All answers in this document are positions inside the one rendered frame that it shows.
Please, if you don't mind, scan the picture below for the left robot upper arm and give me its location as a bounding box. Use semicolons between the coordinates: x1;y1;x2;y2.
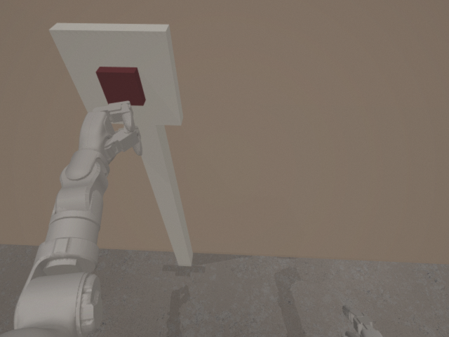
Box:
0;272;102;337

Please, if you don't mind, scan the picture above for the panel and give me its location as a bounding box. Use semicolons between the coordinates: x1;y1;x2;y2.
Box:
49;23;193;266

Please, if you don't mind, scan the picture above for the robot left forearm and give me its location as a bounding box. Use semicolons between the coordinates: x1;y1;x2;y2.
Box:
14;149;110;329

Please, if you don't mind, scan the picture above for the robot left hand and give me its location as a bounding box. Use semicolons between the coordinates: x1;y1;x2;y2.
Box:
79;101;142;164

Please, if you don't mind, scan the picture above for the robot right hand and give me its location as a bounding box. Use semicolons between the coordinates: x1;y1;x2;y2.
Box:
342;305;383;337

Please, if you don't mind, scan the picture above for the button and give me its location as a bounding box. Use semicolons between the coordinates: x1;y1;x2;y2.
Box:
96;67;146;106

